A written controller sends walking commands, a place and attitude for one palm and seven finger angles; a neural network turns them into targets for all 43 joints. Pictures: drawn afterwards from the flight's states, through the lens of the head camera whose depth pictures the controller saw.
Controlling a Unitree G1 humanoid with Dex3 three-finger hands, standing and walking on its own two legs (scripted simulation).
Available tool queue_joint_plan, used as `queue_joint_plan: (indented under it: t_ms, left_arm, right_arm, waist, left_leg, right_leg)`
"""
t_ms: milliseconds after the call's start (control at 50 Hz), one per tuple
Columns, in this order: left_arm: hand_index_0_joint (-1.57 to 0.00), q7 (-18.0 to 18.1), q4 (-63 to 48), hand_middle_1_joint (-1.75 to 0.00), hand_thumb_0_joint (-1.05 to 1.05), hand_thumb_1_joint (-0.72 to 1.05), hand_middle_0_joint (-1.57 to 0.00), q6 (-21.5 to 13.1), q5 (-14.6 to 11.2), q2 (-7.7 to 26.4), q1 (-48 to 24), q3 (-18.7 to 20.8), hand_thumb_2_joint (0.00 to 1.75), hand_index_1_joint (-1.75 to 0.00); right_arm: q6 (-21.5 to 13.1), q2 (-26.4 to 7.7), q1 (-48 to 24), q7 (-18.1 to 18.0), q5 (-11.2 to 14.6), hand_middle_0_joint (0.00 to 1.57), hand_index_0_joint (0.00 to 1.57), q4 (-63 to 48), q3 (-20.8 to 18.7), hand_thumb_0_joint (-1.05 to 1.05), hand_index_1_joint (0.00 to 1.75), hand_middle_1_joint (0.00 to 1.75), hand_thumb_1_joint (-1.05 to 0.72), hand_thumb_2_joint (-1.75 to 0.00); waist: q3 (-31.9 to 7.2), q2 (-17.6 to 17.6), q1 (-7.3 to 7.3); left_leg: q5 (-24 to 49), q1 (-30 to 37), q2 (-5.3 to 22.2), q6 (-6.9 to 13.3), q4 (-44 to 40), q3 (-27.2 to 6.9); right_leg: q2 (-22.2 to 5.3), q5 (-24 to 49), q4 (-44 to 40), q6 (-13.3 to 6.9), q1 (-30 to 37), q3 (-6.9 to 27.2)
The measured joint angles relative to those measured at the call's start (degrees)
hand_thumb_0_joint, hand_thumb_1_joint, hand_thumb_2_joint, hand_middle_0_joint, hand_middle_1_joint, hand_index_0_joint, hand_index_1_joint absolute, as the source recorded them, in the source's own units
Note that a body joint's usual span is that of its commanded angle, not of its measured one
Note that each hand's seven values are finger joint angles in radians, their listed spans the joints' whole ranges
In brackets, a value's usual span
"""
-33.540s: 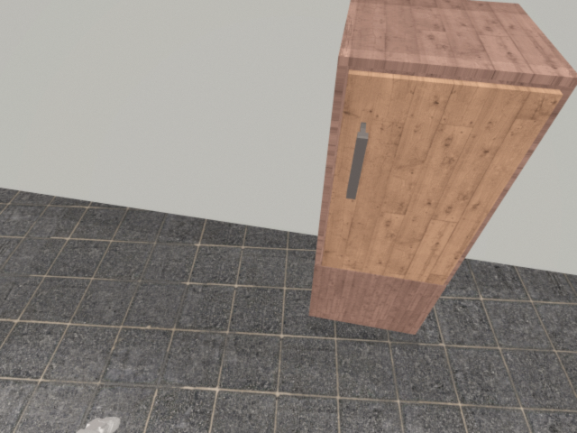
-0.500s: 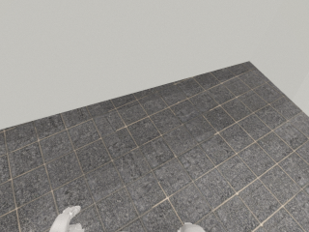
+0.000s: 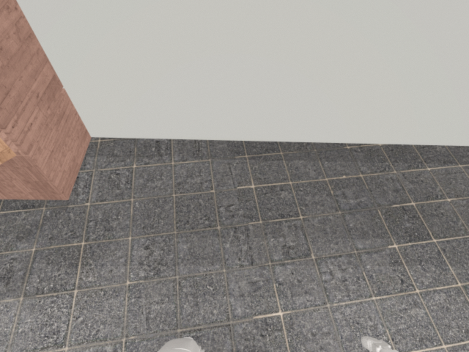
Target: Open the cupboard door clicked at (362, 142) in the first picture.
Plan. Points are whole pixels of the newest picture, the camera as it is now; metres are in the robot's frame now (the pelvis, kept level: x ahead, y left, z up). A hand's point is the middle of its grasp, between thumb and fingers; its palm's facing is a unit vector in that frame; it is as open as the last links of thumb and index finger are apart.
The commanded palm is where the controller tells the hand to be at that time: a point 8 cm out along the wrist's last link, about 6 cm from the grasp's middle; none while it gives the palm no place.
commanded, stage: turn to face it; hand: left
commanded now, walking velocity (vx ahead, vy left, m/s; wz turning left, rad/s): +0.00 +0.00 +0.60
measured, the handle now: out of the picture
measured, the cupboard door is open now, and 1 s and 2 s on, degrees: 48 48 48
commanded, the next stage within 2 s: take the last steps up to it in 1.46 s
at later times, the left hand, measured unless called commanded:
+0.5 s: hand out of the picture +0.10 +0.24 -0.14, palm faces +0.23 -0.95 -0.23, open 7.4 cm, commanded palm none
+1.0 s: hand out of the picture -0.05 +0.16 -0.15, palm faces +0.57 -0.78 -0.25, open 7.4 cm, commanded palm none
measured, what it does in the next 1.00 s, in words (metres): steps on the spot, turning left: left foot, then right foot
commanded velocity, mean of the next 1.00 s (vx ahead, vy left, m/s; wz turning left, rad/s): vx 0.00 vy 0.00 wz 0.58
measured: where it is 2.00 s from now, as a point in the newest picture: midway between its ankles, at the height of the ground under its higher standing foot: outside the picture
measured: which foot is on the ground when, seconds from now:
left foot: up 0.00-0.00, down 0.02-0.62, up 0.64-1.00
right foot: down 0.00-0.02, up 0.04-0.62, down 0.64-1.00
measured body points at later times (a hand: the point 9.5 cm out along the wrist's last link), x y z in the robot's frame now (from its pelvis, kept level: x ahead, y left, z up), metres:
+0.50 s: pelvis +0.01 +0.01 +0.02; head +0.06 +0.04 +0.46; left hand +0.08 +0.29 -0.13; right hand +0.10 -0.23 -0.12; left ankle +0.01 +0.10 -0.73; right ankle +0.03 -0.16 -0.66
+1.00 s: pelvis +0.02 -0.03 +0.01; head +0.06 +0.00 +0.46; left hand -0.08 +0.20 -0.14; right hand +0.25 -0.20 -0.13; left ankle -0.05 +0.09 -0.69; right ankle +0.04 -0.14 -0.73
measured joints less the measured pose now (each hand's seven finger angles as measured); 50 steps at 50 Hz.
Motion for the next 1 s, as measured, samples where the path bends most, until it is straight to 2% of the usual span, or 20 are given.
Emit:
queue_joint_plan:
  t_ms: [20,40,80,120,160,280,440,560,620,640,660,680,740,800,900,1000]
  left_arm:
    - [-0.21,-0.13,0.29,-0.30,0.00,0.91,-0.20,0.23,-0.21,0.68,0.61,0.25,0.89,-0.30]
    - [-0.21,-0.22,0.85,-0.30,0.00,0.91,-0.20,0.81,-0.46,1.48,0.50,0.57,0.89,-0.30]
    - [-0.21,0.06,1.65,-0.30,0.00,0.91,-0.20,2.62,-0.51,2.52,-0.20,0.88,0.89,-0.30]
    - [-0.20,0.25,2.11,-0.30,0.01,0.91,-0.20,3.56,-0.47,2.87,-1.28,1.11,0.89,-0.30]
    - [-0.20,-0.03,1.81,-0.30,0.01,0.91,-0.20,3.68,-0.36,2.94,-2.60,1.25,0.89,-0.30]
    - [-0.20,-0.72,-0.47,-0.30,0.01,0.91,-0.19,2.53,-0.06,2.57,-5.64,1.21,0.89,-0.30]
    - [-0.20,-0.41,-1.26,-0.30,0.01,0.91,-0.19,2.47,-0.39,1.53,-8.79,0.84,0.89,-0.30]
    - [-0.20,-0.06,-2.09,-0.30,0.01,0.91,-0.20,2.02,-0.99,0.02,-10.83,0.20,0.89,-0.30]
    - [-0.20,0.07,-2.88,-0.30,0.01,0.90,-0.20,1.00,-1.30,-0.57,-10.52,-0.27,0.89,-0.30]
    - [-0.20,0.24,-3.07,-0.30,0.00,0.90,-0.20,0.46,-1.15,-0.64,-10.09,-0.28,0.89,-0.30]
    - [-0.20,0.48,-2.86,-0.30,0.00,0.90,-0.20,0.18,-0.87,-1.14,-9.82,-0.39,0.89,-0.30]
    - [-0.20,0.61,-2.63,-0.30,0.00,0.90,-0.20,0.21,-0.69,-1.61,-9.46,-0.70,0.89,-0.30]
    - [-0.21,0.74,-1.89,-0.30,0.00,0.90,-0.20,0.30,-0.75,-2.91,-7.90,-1.27,0.89,-0.30]
    - [-0.21,0.65,-1.30,-0.30,0.00,0.90,-0.20,0.07,-0.81,-3.48,-6.28,-1.41,0.89,-0.30]
    - [-0.21,0.43,-0.69,-0.30,0.00,0.90,-0.20,-0.41,-0.44,-3.53,-3.52,-1.29,0.89,-0.30]
    - [-0.21,0.18,0.40,-0.30,0.00,0.90,-0.20,-0.25,0.12,-1.86,-0.59,-0.51,0.89,-0.30]
  right_arm:
    - [-0.60,-0.02,-0.49,0.02,-0.10,0.20,0.20,-0.61,0.05,0.01,0.30,0.30,-0.91,-0.90]
    - [-1.29,0.28,-1.05,-0.06,-0.23,0.20,0.20,-1.16,0.00,0.01,0.30,0.30,-0.91,-0.90]
    - [-2.34,0.62,-1.35,-0.32,-0.17,0.20,0.20,-2.09,0.43,0.01,0.30,0.30,-0.91,-0.90]
    - [-2.70,0.86,-0.74,-0.99,-0.28,0.20,0.20,-2.66,0.75,0.01,0.30,0.30,-0.91,-0.90]
    - [-2.69,1.08,0.06,-1.52,-0.37,0.20,0.20,-2.68,1.01,0.01,0.30,0.30,-0.91,-0.90]
    - [-2.64,2.14,3.11,-1.65,-0.17,0.20,0.20,-1.17,1.66,0.01,0.30,0.30,-0.91,-0.90]
    - [-2.40,3.69,8.11,-1.51,-0.47,0.20,0.20,0.68,1.35,0.01,0.30,0.30,-0.90,-0.90]
    - [-1.53,3.22,10.39,-1.74,-0.76,0.20,0.20,1.79,0.33,0.01,0.30,0.30,-0.90,-0.90]
    - [-0.94,2.64,11.16,-1.79,-0.38,0.20,0.20,2.21,-0.33,0.01,0.30,0.30,-0.90,-0.90]
    - [-0.78,2.46,11.21,-1.75,-0.07,0.20,0.20,2.40,-0.58,0.01,0.30,0.30,-0.90,-0.90]
    - [-0.51,1.96,10.71,-1.74,0.03,0.20,0.20,2.75,-0.90,0.01,0.30,0.30,-0.90,-0.90]
    - [-0.24,1.45,10.40,-1.67,-0.03,0.20,0.20,2.81,-1.21,0.01,0.30,0.30,-0.91,-0.90]
    - [0.36,0.07,9.68,-1.17,-0.39,0.20,0.20,2.90,-1.84,0.01,0.30,0.30,-0.91,-0.90]
    - [0.77,-0.50,8.74,-0.73,-0.34,0.20,0.20,2.95,-1.79,0.01,0.30,0.30,-0.91,-0.90]
    - [1.32,-0.74,6.04,-0.46,-0.28,0.20,0.20,2.90,-1.29,0.01,0.30,0.30,-0.91,-0.90]
    - [0.80,-0.72,1.70,-0.31,-0.09,0.20,0.19,1.71,-0.63,0.01,0.30,0.30,-0.91,-0.90]
  waist:
    - [-0.28,-0.51,0.12]
    - [-0.14,-1.44,0.21]
    - [-0.18,-1.83,0.65]
    - [-0.67,-1.18,0.57]
    - [-0.95,-0.56,0.49]
    - [-1.76,0.43,0.24]
    - [-2.62,1.33,-2.10]
    - [-2.39,3.07,-3.96]
    - [-2.87,3.66,-4.06]
    - [-3.12,3.53,-3.67]
    - [-2.79,4.28,-3.65]
    - [-2.51,4.78,-3.95]
    - [-2.10,5.43,-4.55]
    - [-1.88,4.72,-4.54]
    - [-1.37,2.76,-2.95]
    - [-0.57,1.08,-0.45]
  left_leg:
    - [3.81,1.25,-0.53,1.27,-2.85,0.35]
    - [4.11,0.58,-1.38,3.13,-1.82,0.33]
    - [2.29,-0.12,-1.81,5.85,-0.22,-0.33]
    - [2.37,0.45,-1.84,6.76,-1.73,-1.70]
    - [4.22,1.57,-2.04,6.53,-4.74,-3.08]
    - [8.56,3.91,-2.95,7.08,-11.72,-6.58]
    - [9.98,3.40,-4.44,6.42,-13.11,-11.47]
    - [9.90,1.46,-5.59,4.73,-11.45,-15.26]
    - [8.84,-0.20,-6.78,3.35,-8.77,-16.91]
    - [6.48,-1.38,-7.02,2.87,-6.29,-16.47]
    - [1.20,-2.92,-6.62,2.14,-1.56,-15.64]
    - [-2.89,-4.79,-6.48,1.56,4.56,-14.34]
    - [-4.27,-9.32,-4.73,-0.22,21.16,-9.92]
    - [-2.08,-10.65,-2.02,-1.56,27.37,-7.25]
    - [-2.87,-8.12,0.82,-2.25,20.82,-5.08]
    - [-3.91,-3.26,1.01,-1.12,8.27,-2.41]
  right_leg:
    - [-0.90,-1.21,3.11,0.51,-1.27,-0.16]
    - [-1.43,-4.04,8.42,1.31,-3.45,1.51]
    - [0.50,-9.15,20.04,1.95,-8.61,6.70]
    - [2.24,-8.61,27.33,2.43,-12.58,9.57]
    - [2.99,-4.79,30.71,2.85,-15.56,11.69]
    - [3.32,3.43,30.21,4.04,-19.46,15.60]
    - [5.29,2.13,22.63,4.50,-17.10,16.78]
    - [8.44,-0.36,9.88,3.12,-11.59,16.66]
    - [9.38,5.56,-3.28,2.05,-5.33,16.25]
    - [9.15,6.78,-6.17,-0.08,-3.92,16.18]
    - [9.36,6.40,-5.62,-1.71,-3.83,15.50]
    - [9.07,5.73,-5.06,-2.61,-3.46,14.60]
    - [7.52,5.25,-6.39,-3.05,-0.97,11.80]
    - [5.96,5.46,-7.79,-2.91,0.98,9.23]
    - [3.40,4.47,-7.52,-2.54,2.46,5.10]
    - [1.06,2.15,-3.93,-1.31,1.84,1.75]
